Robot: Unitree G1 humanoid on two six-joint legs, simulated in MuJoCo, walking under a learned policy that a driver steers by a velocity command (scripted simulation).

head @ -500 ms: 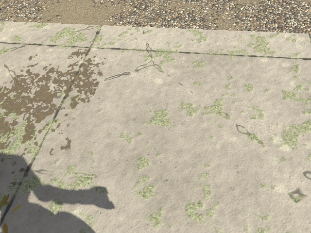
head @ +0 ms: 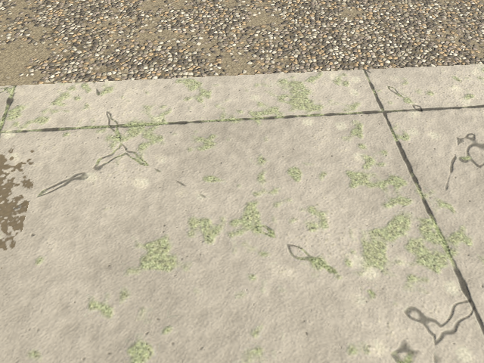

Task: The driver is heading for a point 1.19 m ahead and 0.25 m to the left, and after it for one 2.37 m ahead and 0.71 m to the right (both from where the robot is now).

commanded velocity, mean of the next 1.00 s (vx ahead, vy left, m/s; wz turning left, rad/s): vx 0.50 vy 0.00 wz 0.37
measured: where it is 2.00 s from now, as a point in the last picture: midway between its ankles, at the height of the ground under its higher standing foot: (154, 212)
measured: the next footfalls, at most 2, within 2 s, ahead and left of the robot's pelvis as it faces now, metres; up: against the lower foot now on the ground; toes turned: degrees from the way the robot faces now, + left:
right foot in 0.24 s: +0.27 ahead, -0.11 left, +0.00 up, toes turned +6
left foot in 0.74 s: +0.48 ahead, +0.17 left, +0.00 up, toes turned +29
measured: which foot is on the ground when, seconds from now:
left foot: down 0.00-0.24, up 0.26-0.72, down 0.74-1.00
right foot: up 0.00-0.22, down 0.24-0.76, up 0.78-1.00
